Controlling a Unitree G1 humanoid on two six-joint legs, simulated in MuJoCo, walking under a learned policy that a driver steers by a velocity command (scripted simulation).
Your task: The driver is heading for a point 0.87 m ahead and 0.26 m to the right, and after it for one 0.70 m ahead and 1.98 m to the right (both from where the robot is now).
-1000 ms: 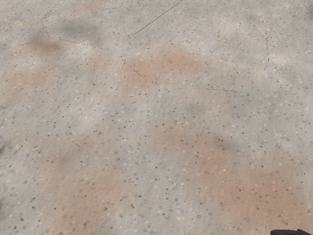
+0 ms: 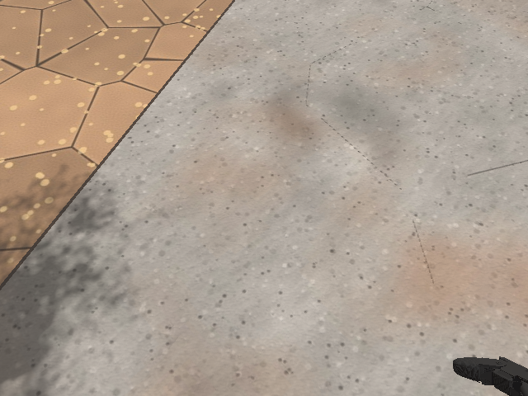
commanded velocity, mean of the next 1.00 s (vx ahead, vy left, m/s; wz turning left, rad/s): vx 0.50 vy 0.00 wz -0.42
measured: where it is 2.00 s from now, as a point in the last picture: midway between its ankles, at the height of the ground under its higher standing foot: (439, 243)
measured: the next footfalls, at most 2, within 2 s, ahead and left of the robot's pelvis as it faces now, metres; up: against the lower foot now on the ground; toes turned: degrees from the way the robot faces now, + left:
left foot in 0.06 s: +0.21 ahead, +0.13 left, +0.00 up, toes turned +1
right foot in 0.58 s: +0.46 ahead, -0.15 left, +0.00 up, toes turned -19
